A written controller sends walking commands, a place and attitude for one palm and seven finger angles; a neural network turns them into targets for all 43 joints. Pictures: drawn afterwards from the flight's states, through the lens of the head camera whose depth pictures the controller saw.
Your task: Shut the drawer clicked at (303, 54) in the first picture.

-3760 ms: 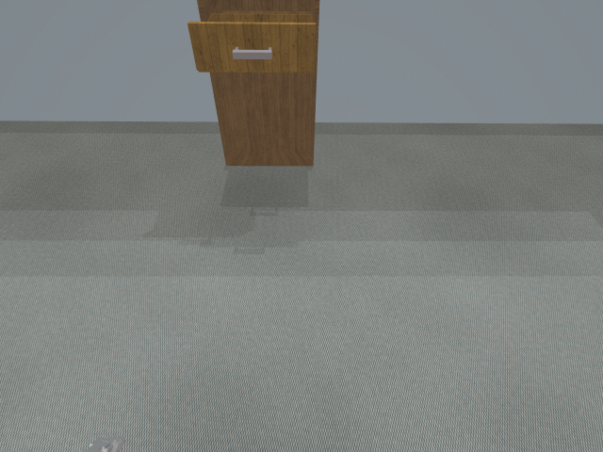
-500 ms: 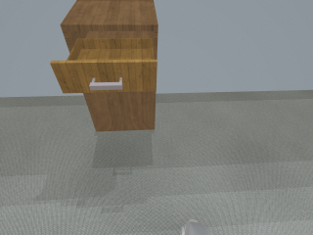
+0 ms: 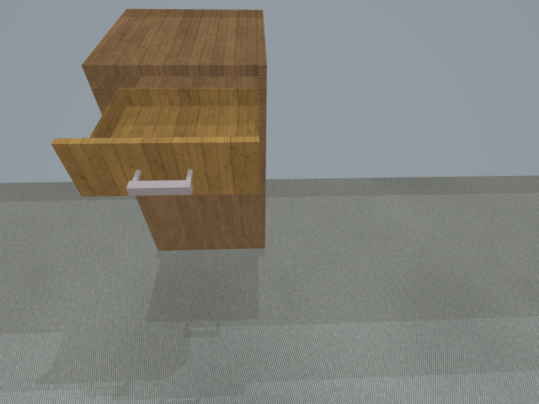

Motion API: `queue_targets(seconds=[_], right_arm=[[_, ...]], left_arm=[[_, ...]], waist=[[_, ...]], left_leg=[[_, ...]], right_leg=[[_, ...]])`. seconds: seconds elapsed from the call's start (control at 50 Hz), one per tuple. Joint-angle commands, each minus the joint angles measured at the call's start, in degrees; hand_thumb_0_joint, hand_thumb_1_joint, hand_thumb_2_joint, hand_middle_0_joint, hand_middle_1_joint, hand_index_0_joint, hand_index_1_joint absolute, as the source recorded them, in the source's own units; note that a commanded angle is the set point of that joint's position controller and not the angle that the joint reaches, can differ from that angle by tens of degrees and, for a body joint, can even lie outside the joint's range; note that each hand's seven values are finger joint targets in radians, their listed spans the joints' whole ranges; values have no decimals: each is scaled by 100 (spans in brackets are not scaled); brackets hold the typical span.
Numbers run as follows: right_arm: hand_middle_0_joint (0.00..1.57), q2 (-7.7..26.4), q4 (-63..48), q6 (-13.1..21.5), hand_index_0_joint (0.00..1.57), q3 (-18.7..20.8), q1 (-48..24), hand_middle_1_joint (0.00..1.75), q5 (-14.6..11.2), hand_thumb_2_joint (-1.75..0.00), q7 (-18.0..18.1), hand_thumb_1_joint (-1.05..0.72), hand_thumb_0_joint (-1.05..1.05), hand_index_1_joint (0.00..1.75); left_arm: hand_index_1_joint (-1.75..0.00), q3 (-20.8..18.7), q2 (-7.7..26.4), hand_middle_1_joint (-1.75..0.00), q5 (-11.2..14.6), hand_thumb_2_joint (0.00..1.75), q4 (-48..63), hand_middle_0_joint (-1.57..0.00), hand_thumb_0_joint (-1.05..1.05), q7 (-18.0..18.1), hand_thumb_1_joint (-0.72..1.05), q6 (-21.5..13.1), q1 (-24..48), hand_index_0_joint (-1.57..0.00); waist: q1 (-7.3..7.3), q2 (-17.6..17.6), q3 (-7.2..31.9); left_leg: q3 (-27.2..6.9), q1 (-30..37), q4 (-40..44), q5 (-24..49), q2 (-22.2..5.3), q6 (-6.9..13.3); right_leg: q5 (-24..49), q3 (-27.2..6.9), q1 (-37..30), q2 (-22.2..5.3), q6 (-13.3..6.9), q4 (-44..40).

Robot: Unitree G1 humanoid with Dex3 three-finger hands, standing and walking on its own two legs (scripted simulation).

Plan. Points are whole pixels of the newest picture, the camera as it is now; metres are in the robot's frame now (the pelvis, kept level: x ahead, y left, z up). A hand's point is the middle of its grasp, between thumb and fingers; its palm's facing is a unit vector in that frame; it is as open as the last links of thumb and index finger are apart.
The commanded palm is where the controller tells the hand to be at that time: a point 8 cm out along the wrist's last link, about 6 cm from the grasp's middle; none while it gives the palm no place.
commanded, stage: take the last steps up to it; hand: left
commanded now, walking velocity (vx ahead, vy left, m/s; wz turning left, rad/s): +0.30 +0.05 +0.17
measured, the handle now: (162, 180) +0.56 +0.27 -0.03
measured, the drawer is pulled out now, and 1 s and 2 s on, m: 0.29 0.29 0.29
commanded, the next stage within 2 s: come to a stop and stand still in 0.94 s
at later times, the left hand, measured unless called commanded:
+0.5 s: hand out of the picture +0.09 +0.15 -0.17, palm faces +0.14 -0.97 -0.22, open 7.4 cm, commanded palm none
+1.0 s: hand out of the picture +0.15 +0.20 -0.18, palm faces +0.16 -0.97 -0.16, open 7.4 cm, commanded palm none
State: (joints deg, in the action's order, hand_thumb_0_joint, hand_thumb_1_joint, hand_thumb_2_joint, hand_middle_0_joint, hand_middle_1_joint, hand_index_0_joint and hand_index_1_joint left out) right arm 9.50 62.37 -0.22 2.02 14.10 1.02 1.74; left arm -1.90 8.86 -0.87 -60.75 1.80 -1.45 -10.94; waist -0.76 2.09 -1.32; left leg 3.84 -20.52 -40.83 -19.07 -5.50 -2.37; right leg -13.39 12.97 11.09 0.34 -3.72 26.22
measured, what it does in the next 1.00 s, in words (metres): walks ahead: left foot, then right foot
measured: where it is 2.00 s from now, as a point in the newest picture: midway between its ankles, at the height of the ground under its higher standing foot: outside the picture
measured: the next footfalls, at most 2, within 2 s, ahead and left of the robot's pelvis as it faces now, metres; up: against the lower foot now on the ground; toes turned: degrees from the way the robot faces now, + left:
left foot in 0.04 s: +0.08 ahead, +0.12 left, +0.00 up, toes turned +7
right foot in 0.42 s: +0.15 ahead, -0.12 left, +0.00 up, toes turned -5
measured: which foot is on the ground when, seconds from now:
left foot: up 0.00-0.02, down 0.04-0.42, up 0.44-0.86, down 0.88-1.00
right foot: down 0.00-0.06, up 0.08-0.40, down 0.42-0.88, up 0.90-1.00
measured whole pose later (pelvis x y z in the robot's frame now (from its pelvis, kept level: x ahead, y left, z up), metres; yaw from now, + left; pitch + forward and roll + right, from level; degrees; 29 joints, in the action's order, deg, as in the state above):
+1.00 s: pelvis +0.22 +0.04 +0.00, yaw +4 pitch -2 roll +1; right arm 7.2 57.1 3.6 2.2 8.7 0.7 1.1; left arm -2.6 8.6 -1.3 -65.5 1.1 -0.6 -21.6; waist 2.4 -2.6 -4.1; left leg 10.3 -16.3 -31.3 -13.0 -2.0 2.6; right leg -26.1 4.2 20.2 -5.2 -0.6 62.8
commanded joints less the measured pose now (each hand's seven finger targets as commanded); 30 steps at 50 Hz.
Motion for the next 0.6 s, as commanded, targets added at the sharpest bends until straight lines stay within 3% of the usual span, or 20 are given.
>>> queue_targets(seconds=[0.0,0.02,0.04,0.06,0.08,0.12,0.14,0.18,0.22,0.3,0.32,0.36,0.38,0.4,0.42,0.44,0.46,0.5,0.54,0.58], right_arm=[[20,192,23,87,20,-13,864,30,16,-90,-82,-90,0,30],[20,462,46,114,20,45,1061,30,47,-90,-90,-90,0,30],[20,773,4,114,20,105,1203,30,90,-90,-79,-90,0,30],[20,872,-62,105,20,125,1163,30,100,-90,-52,-90,0,30],[20,807,-61,137,20,128,1093,30,87,-90,-27,-90,0,30],[20,678,-148,209,20,84,973,30,36,-90,16,-90,0,30],[20,631,-174,246,20,78,860,30,28,-90,18,-90,0,30],[20,670,-226,297,20,87,760,30,25,-90,15,-90,0,30],[20,688,-201,308,20,111,766,30,10,-90,9,-90,0,30],[20,747,-112,259,20,179,818,30,27,-90,-42,-90,0,30],[20,734,-95,247,20,187,776,30,12,-90,-54,-90,0,30],[20,627,-106,214,20,182,606,30,-12,-90,-65,-90,0,30],[20,445,-161,219,20,155,543,30,-34,-90,-81,-90,0,30],[20,102,-359,234,20,95,396,30,-59,-90,-130,-90,0,30],[20,253,-581,204,20,123,44,30,-6,-90,-179,-90,0,30],[20,314,-589,201,20,184,-71,30,43,-90,-197,-90,0,30],[20,283,-518,197,20,200,-18,30,43,-90,-220,-90,0,30],[20,238,-368,171,20,208,152,30,57,-90,-249,-90,0,30],[20,61,-297,138,20,187,250,30,49,-90,-279,-90,0,30],[20,20,-330,116,20,176,184,30,27,-90,-294,-90,0,30]], left_arm=[[-30,-135,608,-30,27,90,95,-20,0,-45,90,41,-362,-20],[-30,-140,492,-30,13,90,154,-20,0,-76,90,77,-435,-20],[-30,-114,329,-30,20,90,265,-20,0,-101,90,83,-352,-20],[-30,-88,275,-30,-12,90,366,-20,0,-121,90,58,-156,-20],[-30,-90,329,-30,-75,90,377,-20,0,-131,90,66,-26,-20],[-30,-105,379,-30,-99,90,367,-20,0,-199,90,24,-121,-20],[-30,-112,392,-30,-84,90,323,-20,0,-215,90,0,-190,-20],[-30,-94,303,-30,-67,90,267,-20,0,-235,90,-10,-356,-20],[-30,-74,229,-30,-53,90,237,-20,0,-235,90,10,-383,-20],[-30,-77,125,-30,-56,90,302,-20,0,-217,90,5,-362,-20],[-30,-84,162,-30,-63,90,270,-20,0,-218,90,-14,-470,-20],[-30,-127,217,-30,-76,90,43,-20,0,-203,90,-57,-1090,-20],[-30,-188,452,-30,-97,90,-81,-20,0,-165,90,-107,-1488,-20],[-30,-296,942,-30,-132,90,-197,-20,0,-112,90,-155,-1992,-20],[-30,-351,1271,-30,-63,90,-214,-20,0,-58,90,-138,-2295,-20],[-30,-345,1147,-30,-42,90,-169,-20,0,-37,90,-141,-2076,-20],[-30,-308,956,-30,-40,90,-134,-20,0,-34,90,-189,-1765,-20],[-30,-209,554,-30,-43,90,-50,-20,0,-22,90,-230,-1400,-20],[-30,-157,413,-30,-59,90,-63,-20,0,-28,90,-275,-1384,-20],[-30,-136,432,-30,-55,90,-124,-20,0,-41,90,-321,-1469,-20]], waist=[[-45,-376,-184],[-70,429,-233],[-146,1150,-482],[-192,1323,-620],[-244,1450,-753],[-125,1059,-675],[-81,757,-521],[13,365,-189],[1,191,-121],[-16,479,-292],[42,401,-292],[331,90,-220],[511,-495,-230],[711,-1821,-353],[804,-1872,-474],[664,-1255,-642],[496,-1376,-711],[252,-1015,-774],[129,-813,-791],[99,-830,-713]], left_leg=[[-95,1294,1299,637,-26,152],[-726,1316,1744,398,-438,381],[-1670,1032,2499,-424,-1092,778],[-2437,844,3143,-1184,-1416,1163],[-2571,973,3415,-1285,-1390,1342],[-2311,1211,3228,-695,-1296,1451],[-1993,1328,3130,-319,-1242,1416],[-1497,1441,2996,374,-989,1320],[-1246,1433,2979,513,-906,1313],[-1172,961,2929,-193,-879,1276],[-1111,763,2785,-337,-832,1204],[-828,173,2117,-823,-507,921],[-491,-473,1282,-1057,-116,689],[193,-1539,-240,-1156,513,424],[97,-1893,-1345,-1416,396,380],[-223,-1960,-1865,-1039,176,384],[-301,-1902,-2092,-550,46,385],[-321,-1602,-2118,20,-159,320],[-147,-1319,-1876,375,-128,231],[-17,-1255,-1514,630,-104,152]], right_leg=[[-621,-912,871,-1318,-113,-699],[-1347,-662,1105,-891,99,-182],[-1509,-283,1337,-428,304,602],[-1656,-350,1543,-202,338,1363],[-1770,-596,1906,-280,296,2255],[-1527,-929,2281,-453,238,3062],[-1337,-1042,2278,-543,258,3126],[-1014,-969,1959,-558,352,2868],[-923,-857,1701,-537,409,2462],[-916,-658,1064,-453,461,1448],[-780,-594,742,-382,472,1149],[-242,-533,-329,-275,489,283],[-766,-1114,-993,-658,392,-273],[-1683,-2841,-1457,-1850,-54,-1202],[-2376,-4036,-1151,-2715,-550,-2046],[-2725,-3919,-766,-2678,-702,-2140],[-2504,-3614,-485,-2429,-573,-2114],[-1445,-2641,-107,-2142,-419,-1925],[-345,-1849,86,-1839,-316,-1853],[428,-1425,-55,-1727,-280,-1794]])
